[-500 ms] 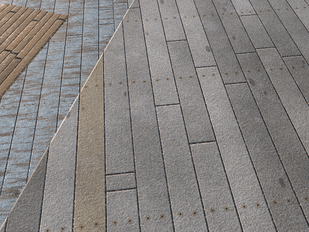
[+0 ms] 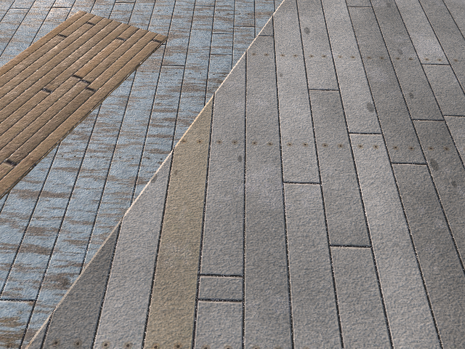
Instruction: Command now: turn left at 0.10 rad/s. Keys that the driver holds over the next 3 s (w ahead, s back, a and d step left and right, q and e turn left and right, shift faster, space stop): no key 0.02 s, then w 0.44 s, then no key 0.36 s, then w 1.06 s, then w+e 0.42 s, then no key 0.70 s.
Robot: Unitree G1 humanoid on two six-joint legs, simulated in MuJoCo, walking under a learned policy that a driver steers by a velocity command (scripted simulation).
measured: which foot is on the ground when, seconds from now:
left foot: down 0.00-0.66, up 0.68-1.00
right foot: up 0.00-0.00, down 0.02-0.26, up 0.28-0.64, down 0.66-1.00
